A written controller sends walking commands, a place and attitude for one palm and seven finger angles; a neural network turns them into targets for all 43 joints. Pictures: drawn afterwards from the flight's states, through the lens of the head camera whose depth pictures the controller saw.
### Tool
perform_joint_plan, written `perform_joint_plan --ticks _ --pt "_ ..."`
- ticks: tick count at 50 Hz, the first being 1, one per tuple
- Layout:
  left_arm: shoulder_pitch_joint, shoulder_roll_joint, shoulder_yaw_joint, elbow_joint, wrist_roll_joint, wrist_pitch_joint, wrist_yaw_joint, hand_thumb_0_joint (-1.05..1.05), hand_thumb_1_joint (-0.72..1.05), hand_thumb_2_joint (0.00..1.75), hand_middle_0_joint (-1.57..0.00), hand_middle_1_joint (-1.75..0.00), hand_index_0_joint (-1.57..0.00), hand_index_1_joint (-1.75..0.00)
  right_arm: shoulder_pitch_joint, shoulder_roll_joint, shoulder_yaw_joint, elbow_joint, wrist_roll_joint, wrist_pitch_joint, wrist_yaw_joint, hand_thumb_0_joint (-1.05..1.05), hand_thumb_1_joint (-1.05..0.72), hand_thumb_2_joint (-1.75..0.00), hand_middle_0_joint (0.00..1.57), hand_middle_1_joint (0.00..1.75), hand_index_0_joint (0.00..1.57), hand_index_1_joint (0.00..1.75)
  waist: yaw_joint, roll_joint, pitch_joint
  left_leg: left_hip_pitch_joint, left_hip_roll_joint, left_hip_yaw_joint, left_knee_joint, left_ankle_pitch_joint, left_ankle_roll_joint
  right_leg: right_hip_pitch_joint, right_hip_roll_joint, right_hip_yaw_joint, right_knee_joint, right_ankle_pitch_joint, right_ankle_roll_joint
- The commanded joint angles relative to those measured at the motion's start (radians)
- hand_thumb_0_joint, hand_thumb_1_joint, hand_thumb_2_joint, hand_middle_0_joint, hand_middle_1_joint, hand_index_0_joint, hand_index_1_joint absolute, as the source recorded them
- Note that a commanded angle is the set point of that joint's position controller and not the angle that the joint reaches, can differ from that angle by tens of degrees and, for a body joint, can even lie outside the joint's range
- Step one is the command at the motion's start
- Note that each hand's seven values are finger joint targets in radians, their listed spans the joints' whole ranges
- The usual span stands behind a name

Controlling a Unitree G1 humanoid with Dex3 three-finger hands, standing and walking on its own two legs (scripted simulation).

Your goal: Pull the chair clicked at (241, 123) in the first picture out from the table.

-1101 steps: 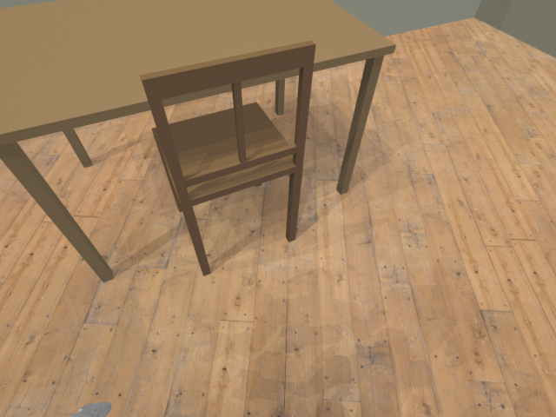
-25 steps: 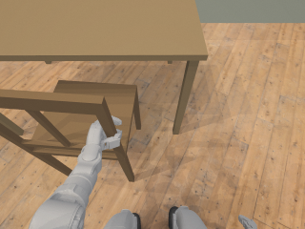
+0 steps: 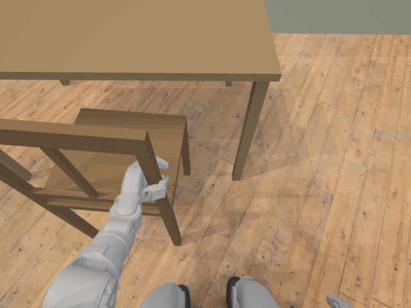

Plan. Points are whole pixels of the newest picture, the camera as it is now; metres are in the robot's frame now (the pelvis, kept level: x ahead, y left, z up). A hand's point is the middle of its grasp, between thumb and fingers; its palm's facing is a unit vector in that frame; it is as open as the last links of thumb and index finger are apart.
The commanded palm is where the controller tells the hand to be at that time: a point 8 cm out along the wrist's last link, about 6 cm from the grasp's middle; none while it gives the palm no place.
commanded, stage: step backward, pulling the chair out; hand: left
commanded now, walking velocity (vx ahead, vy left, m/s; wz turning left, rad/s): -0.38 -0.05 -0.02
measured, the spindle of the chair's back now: (73, 174) +0.41 +0.31 -0.07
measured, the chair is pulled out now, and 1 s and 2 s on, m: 0.17 0.27 0.47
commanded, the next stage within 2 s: stop walking, hand still on the chair in 1.98 s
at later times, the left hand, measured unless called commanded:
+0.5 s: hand (160, 197) +0.34 +0.10 -0.06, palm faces -0.05 -0.99 -0.15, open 6.0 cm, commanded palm +0.35 +0.15 -0.05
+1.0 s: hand (160, 235) +0.26 +0.09 -0.06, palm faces -0.09 -0.98 -0.15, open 6.1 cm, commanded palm +0.26 +0.14 -0.05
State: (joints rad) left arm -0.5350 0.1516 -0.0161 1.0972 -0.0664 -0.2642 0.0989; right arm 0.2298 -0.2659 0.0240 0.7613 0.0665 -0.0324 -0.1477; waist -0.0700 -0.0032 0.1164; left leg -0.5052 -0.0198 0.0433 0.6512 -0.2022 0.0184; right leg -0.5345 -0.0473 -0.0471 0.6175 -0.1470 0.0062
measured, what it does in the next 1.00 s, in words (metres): walks backwards: right foot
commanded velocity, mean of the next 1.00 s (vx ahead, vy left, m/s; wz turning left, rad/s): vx -0.38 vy -0.01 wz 0.03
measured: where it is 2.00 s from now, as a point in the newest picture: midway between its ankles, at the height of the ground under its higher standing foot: outside the picture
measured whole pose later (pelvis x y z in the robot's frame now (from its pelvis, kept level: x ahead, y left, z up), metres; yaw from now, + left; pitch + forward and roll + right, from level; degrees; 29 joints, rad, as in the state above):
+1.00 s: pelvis -0.12 +0.00 +0.01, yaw -3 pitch +2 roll -1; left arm -0.55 0.17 0.03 1.11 -0.05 -0.23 0.06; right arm 0.19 -0.25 0.02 0.78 0.04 -0.04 -0.14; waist -0.07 0.03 0.16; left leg -0.47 0.01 -0.03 0.62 -0.16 -0.01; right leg -0.42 0.00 -0.03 0.60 -0.22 0.00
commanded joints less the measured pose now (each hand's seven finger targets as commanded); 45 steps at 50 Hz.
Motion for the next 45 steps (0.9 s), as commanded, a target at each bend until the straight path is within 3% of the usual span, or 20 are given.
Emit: perform_joint_plan --ticks 1,3,6,9,10,15,19,21,23,25,26,29,31,32,34,37,38,40,43,45 --pt "-0.396 0.141 -0.026 -0.201 0.021 -0.058 0.015 0.0 0.9 0.9 -0.5 -1.45 -0.5 -1.45 0.009 -0.13 -0.033 -0.103 0.009 -0.029 -0.014 0.0 -0.9 -0.9 0.2 0.3 0.2 0.3 0.038 0.14 -0.437 0.143 0.244 -0.239 -0.265 -0.116 0.046 0.175 -0.026 0.056 0.064 -0.227 -0.011" --pt "-0.424 0.115 -0.032 -0.234 0.018 -0.055 0.007 0.0 0.9 0.9 -0.5 -1.45 -0.5 -1.45 0.006 -0.113 -0.026 -0.115 -0.004 -0.031 -0.018 0.0 -0.9 -0.9 0.2 0.3 0.2 0.3 0.04 0.198 -0.419 0.169 0.283 -0.285 -0.264 -0.011 0.074 0.139 -0.007 0.059 0.162 -0.209 -0.019" --pt "-0.4 0.127 -0.009 -0.216 0.032 -0.054 0.001 0.0 0.9 0.9 -0.5 -1.45 -0.5 -1.45 0.041 -0.109 -0.037 -0.091 -0.024 -0.037 -0.015 0.0 -0.9 -0.9 0.2 0.3 0.2 0.3 0.036 0.122 -0.488 0.316 0.292 -0.244 -0.146 0.394 0.075 0.159 -0.011 0.067 0.114 -0.093 -0.009" --pt "-0.412 0.118 -0.014 -0.208 0.049 -0.055 -0.009 0.0 0.9 0.9 -0.5 -1.45 -0.5 -1.45 0.029 -0.111 -0.041 -0.088 -0.039 -0.041 -0.002 0.0 -0.9 -0.9 0.2 0.3 0.2 0.3 0.038 0.179 -0.429 0.298 0.297 -0.231 -0.135 0.422 0.067 0.162 -0.015 0.068 0.071 -0.108 -0.015" --pt "-0.4 0.129 0.001 -0.202 0.052 -0.058 -0.006 0.0 0.9 0.9 -0.5 -1.45 -0.5 -1.45 0.051 -0.116 -0.046 -0.074 -0.037 -0.042 -0.001 0.0 -0.9 -0.9 0.2 0.3 0.2 0.3 0.032 0.157 -0.456 0.33 0.288 -0.214 -0.114 0.465 0.059 0.178 -0.007 0.061 0.046 -0.037 -0.012" --pt "-0.372 0.199 0.039 -0.195 0.039 -0.053 -0.004 0.0 0.9 0.9 -0.5 -1.45 -0.5 -1.45 0.033 -0.105 -0.054 -0.088 -0.024 -0.039 -0.008 0.0 -0.9 -0.9 0.2 0.3 0.2 0.3 0.026 0.07 -0.494 0.174 0.199 -0.138 -0.066 0.125 0.003 0.279 -0.087 0.168 -0.017 0.119 -0.035" --pt "-0.351 0.241 0.042 -0.175 0.031 -0.043 0.005 0.0 0.9 0.9 -0.5 -1.45 -0.5 -1.45 0.031 -0.098 -0.052 -0.084 -0.014 -0.04 -0.007 0.0 -0.9 -0.9 0.2 0.3 0.2 0.3 0.029 -0.091 -0.471 0.185 0.041 -0.088 0.169 -0.235 -0.053 0.2 -0.29 0.362 -0.259 0.011 -0.122" --pt "-0.347 0.233 0.049 -0.179 0.038 -0.023 0.002 0.0 0.9 0.9 -0.5 -1.45 -0.5 -1.45 0.02 -0.095 -0.037 -0.072 -0.02 -0.041 -0.005 0.0 -0.9 -0.9 0.2 0.3 0.2 0.3 0.038 -0.115 -0.474 0.121 0.03 -0.127 0.202 -0.272 -0.054 0.309 -0.316 0.326 -0.23 0.234 -0.149" --pt "-0.359 0.211 0.038 -0.185 0.038 -0.003 -0.004 0.0 0.9 0.9 -0.5 -1.45 -0.5 -1.45 0.024 -0.104 -0.029 -0.057 -0.02 -0.04 -0.007 0.0 -0.9 -0.9 0.2 0.3 0.2 0.3 0.028 -0.117 -0.47 0.134 0.042 -0.137 0.076 -0.235 -0.051 0.378 -0.295 0.246 -0.168 0.423 -0.13" --pt "-0.356 0.197 0.032 -0.175 0.036 0.01 -0.004 0.0 0.9 0.9 -0.5 -1.45 -0.5 -1.45 0.036 -0.124 -0.032 -0.041 -0.021 -0.036 -0.02 0.0 -0.9 -0.9 0.2 0.3 0.2 0.3 0.019 -0.057 -0.459 0.223 0.085 -0.126 -0.167 0.104 -0.037 0.359 -0.186 0.133 -0.07 0.455 -0.047" --pt "-0.373 0.188 0.021 -0.186 0.035 0.006 -0.005 0.0 0.9 0.9 -0.5 -1.45 -0.5 -1.45 0.035 -0.153 -0.046 -0.054 -0.018 -0.029 -0.021 0.0 -0.9 -0.9 0.2 0.3 0.2 0.3 0.029 0.017 -0.466 0.252 0.161 -0.187 -0.187 0.329 -0.007 0.32 -0.103 0.086 -0.029 0.369 -0.003" --pt "-0.482 0.087 -0.048 -0.268 0.023 -0.017 -0.024 0.0 0.9 0.9 -0.5 -1.45 -0.5 -1.45 -0.015 -0.1 -0.033 -0.107 -0.029 -0.015 -0.008 0.0 -0.9 -0.9 0.2 0.3 0.2 0.3 0.028 0.261 -0.488 0.31 0.285 -0.278 -0.242 0.351 0.075 0.174 -0.005 0.049 0.183 -0.209 0.0" --pt "-0.424 0.11 -0.003 -0.216 0.028 -0.02 -0.015 0.0 0.9 0.9 -0.5 -1.45 -0.5 -1.45 0.039 -0.11 -0.047 -0.084 -0.04 -0.021 0.003 0.0 -0.9 -0.9 0.2 0.3 0.2 0.3 0.035 0.204 -0.473 0.427 0.323 -0.311 -0.183 0.581 0.11 0.094 0.011 0.063 0.195 -0.294 -0.009" --pt "-0.419 0.106 -0.005 -0.21 0.035 -0.026 -0.017 0.0 0.9 0.9 -0.5 -1.45 -0.5 -1.45 0.056 -0.111 -0.052 -0.075 -0.044 -0.027 0.012 0.0 -0.9 -0.9 0.2 0.3 0.2 0.3 0.029 0.182 -0.486 0.508 0.329 -0.301 -0.13 0.743 0.112 0.087 0.009 0.066 0.14 -0.255 -0.01" --pt "-0.415 0.124 0.01 -0.198 0.047 -0.035 -0.02 0.0 0.9 0.9 -0.5 -1.45 -0.5 -1.45 0.064 -0.121 -0.059 -0.067 -0.048 -0.034 0.027 0.0 -0.9 -0.9 0.2 0.3 0.2 0.3 0.02 0.179 -0.509 0.56 0.321 -0.27 -0.075 0.853 0.093 0.129 0.008 0.068 0.044 -0.147 -0.011" --pt "-0.392 0.146 0.025 -0.183 0.059 -0.044 -0.027 0.0 0.9 0.9 -0.5 -1.45 -0.5 -1.45 0.038 -0.118 -0.059 -0.072 -0.048 -0.034 0.039 0.0 -0.9 -0.9 0.2 0.3 0.2 0.3 0.028 0.225 -0.457 0.413 0.291 -0.231 -0.078 0.651 0.063 0.229 -0.007 0.076 -0.041 -0.027 -0.016" --pt "-0.383 0.165 0.036 -0.201 0.064 -0.05 -0.027 0.0 0.9 0.9 -0.5 -1.45 -0.5 -1.45 0.042 -0.118 -0.062 -0.076 -0.047 -0.033 0.037 0.0 -0.9 -0.9 0.2 0.3 0.2 0.3 0.025 0.21 -0.479 0.389 0.267 -0.207 -0.061 0.608 0.047 0.271 -0.018 0.082 -0.071 0.131 -0.017" --pt "-0.335 0.231 0.078 -0.185 0.048 -0.044 -0.019 0.0 0.9 0.9 -0.5 -1.45 -0.5 -1.45 0.042 -0.12 -0.072 -0.082 -0.028 -0.03 0.021 0.0 -0.9 -0.9 0.2 0.3 0.2 0.3 0.016 0.041 -0.557 0.3 0.204 -0.144 -0.03 0.44 -0.007 0.401 -0.073 0.134 -0.083 0.407 -0.022" --pt "-0.347 0.252 0.069 -0.195 0.043 -0.038 -0.02 0.0 0.9 0.9 -0.5 -1.45 -0.5 -1.45 -0.012 -0.095 -0.057 -0.102 -0.021 -0.033 0.008 0.0 -0.9 -0.9 0.2 0.3 0.2 0.3 0.024 -0.051 -0.509 0.19 0.066 -0.089 0.132 -0.169 -0.059 0.337 -0.255 0.272 -0.198 0.345 -0.104" --pt "-0.319 0.241 0.072 -0.159 0.046 -0.014 -0.019 0.0 0.9 0.9 -0.5 -1.45 -0.5 -1.45 -0.012 -0.098 -0.044 -0.084 -0.03 -0.037 0.002 0.0 -0.9 -0.9 0.2 0.3 0.2 0.3 0.033 -0.059 -0.449 0.167 0.055 -0.121 0.127 -0.212 -0.058 0.319 -0.266 0.24 -0.202 0.323 -0.129"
